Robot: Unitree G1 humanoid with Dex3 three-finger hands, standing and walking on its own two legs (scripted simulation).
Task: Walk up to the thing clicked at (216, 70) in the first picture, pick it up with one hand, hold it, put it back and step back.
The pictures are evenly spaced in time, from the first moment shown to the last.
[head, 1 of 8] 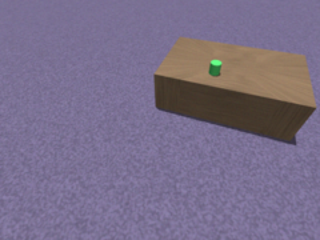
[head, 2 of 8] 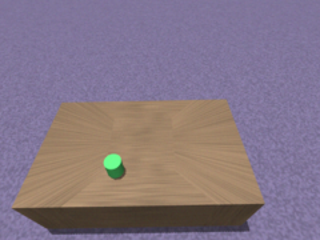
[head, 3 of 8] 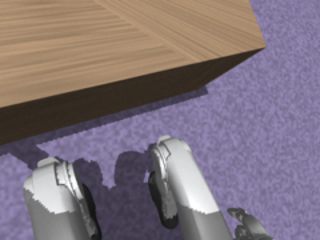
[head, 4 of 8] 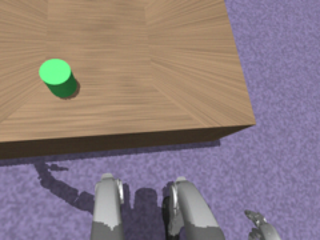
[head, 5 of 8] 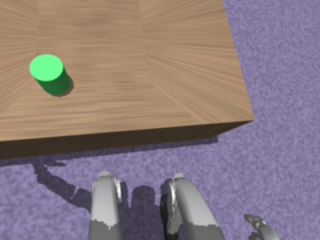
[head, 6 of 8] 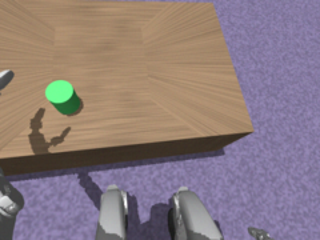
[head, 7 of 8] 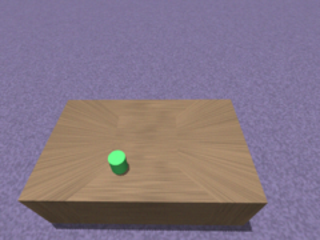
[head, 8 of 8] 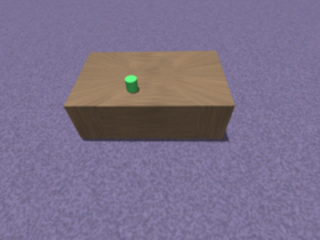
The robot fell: no
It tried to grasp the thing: no
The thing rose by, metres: 0.00
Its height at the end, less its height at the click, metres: +0.00
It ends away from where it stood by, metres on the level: 0.00
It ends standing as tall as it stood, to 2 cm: yes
